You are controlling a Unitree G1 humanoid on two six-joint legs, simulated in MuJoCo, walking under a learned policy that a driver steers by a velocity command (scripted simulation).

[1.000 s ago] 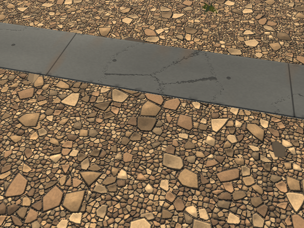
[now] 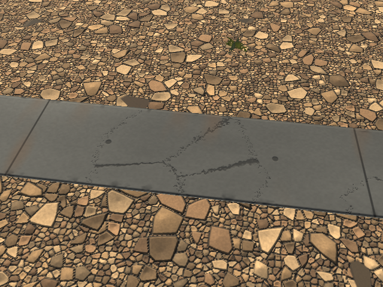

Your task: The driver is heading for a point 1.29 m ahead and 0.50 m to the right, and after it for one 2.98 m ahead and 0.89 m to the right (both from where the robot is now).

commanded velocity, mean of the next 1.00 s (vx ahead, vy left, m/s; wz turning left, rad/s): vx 0.50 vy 0.00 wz -0.50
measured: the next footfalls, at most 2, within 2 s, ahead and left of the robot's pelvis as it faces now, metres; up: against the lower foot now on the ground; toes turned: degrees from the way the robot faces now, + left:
right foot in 0.34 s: +0.34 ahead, -0.18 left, +0.00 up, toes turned -13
left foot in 0.82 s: +0.67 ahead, -0.09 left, +0.00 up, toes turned -30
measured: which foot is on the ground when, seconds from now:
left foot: down 0.00-0.32, up 0.34-0.80, down 0.82-1.00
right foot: up 0.00-0.32, down 0.34-0.82, up 0.84-1.00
